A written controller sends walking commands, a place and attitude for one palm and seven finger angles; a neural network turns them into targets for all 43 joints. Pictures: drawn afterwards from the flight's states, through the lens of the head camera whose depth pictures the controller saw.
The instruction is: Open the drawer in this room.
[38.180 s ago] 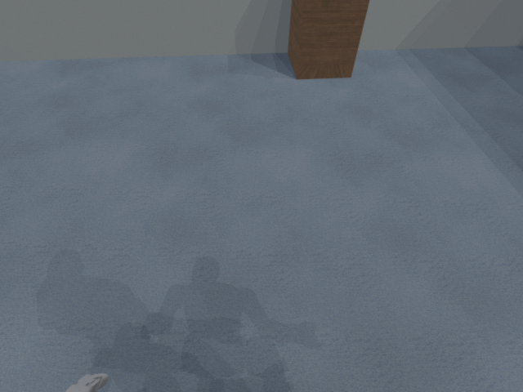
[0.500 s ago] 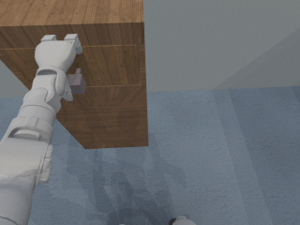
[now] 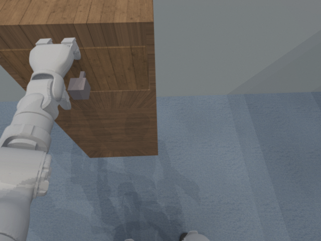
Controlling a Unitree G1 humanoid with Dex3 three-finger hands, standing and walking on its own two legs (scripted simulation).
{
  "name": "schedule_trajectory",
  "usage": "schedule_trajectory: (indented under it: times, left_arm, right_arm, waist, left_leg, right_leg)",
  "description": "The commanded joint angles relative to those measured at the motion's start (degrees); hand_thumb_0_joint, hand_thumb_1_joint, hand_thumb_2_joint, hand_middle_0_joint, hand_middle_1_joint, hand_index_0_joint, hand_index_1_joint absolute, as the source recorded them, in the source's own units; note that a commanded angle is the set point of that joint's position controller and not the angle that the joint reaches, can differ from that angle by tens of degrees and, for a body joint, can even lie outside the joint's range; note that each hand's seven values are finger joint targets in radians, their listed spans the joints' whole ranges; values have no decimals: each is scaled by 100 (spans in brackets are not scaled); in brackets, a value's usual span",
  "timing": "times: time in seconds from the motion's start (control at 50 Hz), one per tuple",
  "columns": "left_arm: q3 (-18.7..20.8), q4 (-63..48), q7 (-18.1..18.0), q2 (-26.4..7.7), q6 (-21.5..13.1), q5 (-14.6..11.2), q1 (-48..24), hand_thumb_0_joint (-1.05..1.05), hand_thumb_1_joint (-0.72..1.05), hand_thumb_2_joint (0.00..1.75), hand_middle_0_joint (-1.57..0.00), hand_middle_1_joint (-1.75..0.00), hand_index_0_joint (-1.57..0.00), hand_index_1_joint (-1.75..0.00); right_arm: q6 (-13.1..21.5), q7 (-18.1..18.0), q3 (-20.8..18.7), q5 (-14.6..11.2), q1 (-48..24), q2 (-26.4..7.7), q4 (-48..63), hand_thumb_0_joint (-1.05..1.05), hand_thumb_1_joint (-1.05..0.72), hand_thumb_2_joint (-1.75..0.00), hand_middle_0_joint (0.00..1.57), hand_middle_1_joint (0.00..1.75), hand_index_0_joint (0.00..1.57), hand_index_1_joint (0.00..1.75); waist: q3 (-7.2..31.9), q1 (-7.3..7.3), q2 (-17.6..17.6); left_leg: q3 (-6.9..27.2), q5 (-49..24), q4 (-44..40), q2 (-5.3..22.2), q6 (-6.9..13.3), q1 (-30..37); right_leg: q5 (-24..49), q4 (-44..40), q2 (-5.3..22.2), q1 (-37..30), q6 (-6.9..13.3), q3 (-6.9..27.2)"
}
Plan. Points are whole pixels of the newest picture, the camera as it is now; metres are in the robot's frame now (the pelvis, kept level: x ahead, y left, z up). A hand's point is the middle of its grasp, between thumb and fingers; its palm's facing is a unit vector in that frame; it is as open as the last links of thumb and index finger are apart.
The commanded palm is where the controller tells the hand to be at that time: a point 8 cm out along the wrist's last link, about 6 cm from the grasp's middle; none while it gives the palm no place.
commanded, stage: move the hooked fingers above the handle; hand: left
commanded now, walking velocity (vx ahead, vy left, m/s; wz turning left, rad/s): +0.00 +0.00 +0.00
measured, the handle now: (80, 83) +0.55 +0.21 +0.01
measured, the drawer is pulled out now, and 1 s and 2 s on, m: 0.00 0.00 0.00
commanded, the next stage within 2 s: none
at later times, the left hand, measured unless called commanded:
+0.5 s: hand (53, 82) +0.50 +0.25 +0.08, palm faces -0.06 +0.03 -1.00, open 13.7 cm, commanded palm +0.48 +0.22 +0.14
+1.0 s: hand (65, 78) +0.50 +0.22 +0.08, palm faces -0.08 +0.03 -1.00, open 13.7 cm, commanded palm +0.48 +0.22 +0.13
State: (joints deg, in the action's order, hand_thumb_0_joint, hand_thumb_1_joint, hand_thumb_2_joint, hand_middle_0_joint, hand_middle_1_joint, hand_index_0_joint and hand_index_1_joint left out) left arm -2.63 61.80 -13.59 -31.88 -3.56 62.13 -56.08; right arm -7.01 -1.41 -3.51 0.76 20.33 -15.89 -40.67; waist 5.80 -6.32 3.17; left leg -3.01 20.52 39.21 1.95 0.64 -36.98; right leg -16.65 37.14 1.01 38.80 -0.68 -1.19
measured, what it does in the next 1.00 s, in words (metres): stands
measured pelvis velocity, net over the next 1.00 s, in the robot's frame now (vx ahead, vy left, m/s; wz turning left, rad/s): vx -0.01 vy -0.01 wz -0.02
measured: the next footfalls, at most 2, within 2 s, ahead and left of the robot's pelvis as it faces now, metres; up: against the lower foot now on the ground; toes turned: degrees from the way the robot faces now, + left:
none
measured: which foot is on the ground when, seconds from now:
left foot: down 0.00-1.00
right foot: down 0.00-1.00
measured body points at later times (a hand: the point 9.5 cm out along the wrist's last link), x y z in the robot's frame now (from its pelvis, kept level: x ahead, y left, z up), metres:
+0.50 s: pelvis +0.01 +0.00 +0.00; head +0.10 -0.02 +0.44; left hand +0.50 +0.24 +0.13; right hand +0.02 -0.27 -0.14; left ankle -0.03 +0.11 -0.72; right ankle +0.00 -0.13 -0.72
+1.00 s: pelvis -0.01 -0.01 +0.00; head +0.09 -0.03 +0.44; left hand +0.50 +0.21 +0.14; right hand +0.02 -0.27 -0.14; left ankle -0.03 +0.11 -0.72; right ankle +0.00 -0.13 -0.72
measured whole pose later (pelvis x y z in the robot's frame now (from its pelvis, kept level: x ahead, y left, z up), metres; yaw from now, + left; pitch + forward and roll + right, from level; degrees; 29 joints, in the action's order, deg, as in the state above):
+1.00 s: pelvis -0.01 -0.01 +0.00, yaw -1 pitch +16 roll +0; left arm -0.4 65.7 -10.8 -31.4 2.0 62.2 -55.5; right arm -8.2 -2.8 -1.0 -0.5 17.3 -14.8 -39.2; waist 5.0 -7.3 3.9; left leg -4.6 19.2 36.4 2.2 0.3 -33.6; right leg -15.7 36.2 0.5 37.0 -0.5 0.5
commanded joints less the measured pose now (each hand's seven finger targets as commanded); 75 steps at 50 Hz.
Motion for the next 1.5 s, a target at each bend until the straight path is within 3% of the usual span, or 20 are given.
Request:
schedule_trajectory:
  times: [0.0, 0.08, 0.16, 0.2, 0.32, 0.4, 0.5, 0.6, 0.7, 0.76, 0.88, 0.94, 1.02, 1.1, 1.16, 1.24, 1.3, 1.38, 1.44, 1.48]
  left_arm:
    - [352, -681, 343, -1347, 205, -171, -2227, 0, -50, 30, -30, -120, -30, -120]
    - [62, -879, 661, -1045, -125, -185, -2176, 0, -50, 30, -30, -120, -30, -120]
    - [476, -1748, 458, -1422, -749, -141, -2483, 0, -50, 30, -30, -120, -30, -120]
    - [999, -1749, 190, -2023, -833, -104, -2408, 0, -50, 30, -30, -120, -30, -120]
    - [1251, -1521, -490, -2293, -235, 69, -2143, 0, -50, 30, -30, -120, -30, -120]
    - [314, -1152, -81, -1110, 226, -116, -1901, 0, -50, 30, -30, -120, -30, -120]
    - [-552, -1971, 723, -222, -125, -450, -2470, 0, -50, 30, -30, -120, -30, -120]
    - [27, -2113, 582, -874, -761, -400, -2711, 0, -50, 30, -30, -120, -30, -120]
    - [1261, -1472, -395, -2202, -396, -38, -2420, 0, -50, 30, -30, -120, -30, -120]
    - [916, -1016, -676, -1885, 246, 192, -2153, 0, -50, 30, -30, -120, -30, -120]
    - [742, -368, -175, -2092, 874, 64, -2320, 0, -50, 30, -30, -120, -30, -120]
    - [741, -612, 239, -2133, 617, -69, -2319, 0, -50, 30, -30, -120, -30, -120]
    - [33, -1275, 782, -1178, -257, -190, -2222, 0, -50, 30, -30, -120, -30, -120]
    - [-222, -1920, 831, -666, -947, -383, -2373, 0, -50, 30, -30, -120, -30, -120]
    - [400, -1876, 429, -1336, -1075, -372, -2653, 0, -50, 30, -30, -120, -30, -120]
    - [1131, -1479, -394, -2202, -728, -65, -2739, 0, -50, 30, -30, -120, -30, -120]
    - [967, -1133, -736, -2108, -146, 160, -2902, 0, -50, 30, -30, -120, -30, -120]
    - [635, -814, -399, -1802, 500, 129, -2614, 0, -50, 30, -30, -120, -30, -120]
    - [815, -522, -12, -2123, 595, -31, -2352, 0, -50, 30, -30, -120, -30, -120]
    - [566, -355, 232, -1851, 554, -78, -2276, 0, -50, 30, -30, -120, -30, -120]
  right_arm:
    - [10, -74, -331, -43, 857, -941, 290, 0, -90, -90, 20, 30, 20, 30]
    - [-2, -140, -268, -90, 691, -897, 376, 0, -90, -90, 20, 30, 20, 30]
    - [69, -177, -294, -8, 711, -792, 472, 0, -90, -90, 20, 30, 20, 30]
    - [70, -189, -276, 23, 693, -818, 454, 0, -90, -90, 20, 30, 20, 30]
    - [89, -65, -269, 78, 590, -832, 436, 0, -90, -90, 20, 30, 20, 30]
    - [71, 9, -356, -7, 709, -861, 373, 0, -90, -90, 20, 30, 20, 30]
    - [17, -102, -408, -61, 602, -867, 380, 0, -90, -90, 20, 30, 20, 30]
    - [31, -171, -326, -28, 566, -792, 291, 0, -90, -90, 20, 30, 20, 30]
    - [82, -104, -166, 67, 384, -779, 346, 0, -90, -90, 20, 30, 20, 30]
    - [94, -25, -145, 78, 288, -749, 420, 0, -90, -90, 20, 30, 20, 30]
    - [-30, -158, -130, -114, 329, -898, 454, 0, -90, -90, 20, 30, 20, 30]
    - [-3, -270, -144, -141, 379, -920, 543, 0, -90, -90, 20, 30, 20, 30]
    - [131, -364, -243, -111, 520, -845, 561, 0, -90, -90, 20, 30, 20, 30]
    - [184, -330, -333, -61, 675, -795, 431, 0, -90, -90, 20, 30, 20, 30]
    - [203, -286, -331, -30, 756, -832, 278, 0, -90, -90, 20, 30, 20, 30]
    - [240, -186, -266, 26, 702, -854, 206, 0, -90, -90, 20, 30, 20, 30]
    - [261, -101, -230, 58, 608, -871, 228, 0, -90, -90, 20, 30, 20, 30]
    - [204, -30, -280, 14, 690, -906, 314, 0, -90, -90, 20, 30, 20, 30]
    - [71, -98, -222, -71, 645, -981, 322, 0, -90, -90, 20, 30, 20, 30]
    - [59, -182, -183, -125, 581, -966, 392, 0, -90, -90, 20, 30, 20, 30]
  waist:
    - [2817, -115, -374]
    - [1921, -144, -367]
    - [2467, 2, 176]
    - [2543, 99, 146]
    - [3105, 230, 191]
    - [2971, -26, -133]
    - [2383, -338, -319]
    - [1917, -151, 190]
    - [2371, 303, 257]
    - [2651, 309, 275]
    - [2511, 49, -856]
    - [2617, 54, -699]
    - [2387, -157, -397]
    - [2144, -257, -88]
    - [2162, -170, 80]
    - [2382, 20, 239]
    - [2650, -15, 326]
    - [3370, 13, 317]
    - [2913, 17, -442]
    - [2315, -77, -742]
  left_leg:
    - [64, -2886, -238, -263, 194, 1568]
    - [70, -2144, -431, -283, 216, 1279]
    - [131, -2614, -277, -293, 199, 1619]
    - [142, -2724, -214, -297, 172, 1441]
    - [36, -3101, -112, -311, 130, 1235]
    - [45, -3488, -160, -205, 142, 1715]
    - [160, -3000, -342, -228, 230, 2192]
    - [285, -2791, -343, -273, 141, 2085]
    - [184, -2678, -276, -369, 78, 1175]
    - [22, -2819, -215, -336, 43, 1045]
    - [-128, -1978, -463, -332, 167, 740]
    - [-127, -1896, -516, -340, 220, 893]
    - [-47, -1866, -484, -303, 262, 1348]
    - [103, -2084, -346, -292, 230, 1785]
    - [173, -2048, -275, -320, 176, 1564]
    - [168, -2088, -183, -385, 139, 1025]
    - [109, -2344, -119, -375, 114, 980]
    - [29, -2985, -75, -291, 106, 1494]
    - [-27, -2484, -266, -297, 166, 1075]
    - [-33, -2003, -430, -305, 206, 881]
  right_leg:
    - [2441, -344, -334, -1868, 170, -16]
    - [1881, -490, -311, -1569, 189, -16]
    - [2016, -291, -322, -1591, 246, 45]
    - [2114, -174, -319, -1666, 254, 35]
    - [2599, 43, -283, -2022, 210, -23]
    - [2690, -217, -318, -1881, 158, -74]
    - [2231, -590, -336, -1537, 137, -45]
    - [1767, -468, -335, -1162, 254, -70]
    - [1961, -56, -298, -1671, 304, -77]
    - [2255, 46, -276, -1818, 259, -122]
    - [2176, -310, -233, -2336, 79, 8]
    - [2236, -395, -192, -2509, 68, 99]
    - [2061, -564, -214, -2088, 99, 148]
    - [1701, -549, -288, -1396, 186, 84]
    - [1584, -404, -295, -1280, 222, 70]
    - [1607, -129, -292, -1364, 248, 2]
    - [1834, -27, -298, -1426, 239, -64]
    - [2445, -51, -315, -1823, 185, -40]
    - [2411, -223, -287, -2131, 103, -2]
    - [2115, -401, -270, -2062, 87, 0]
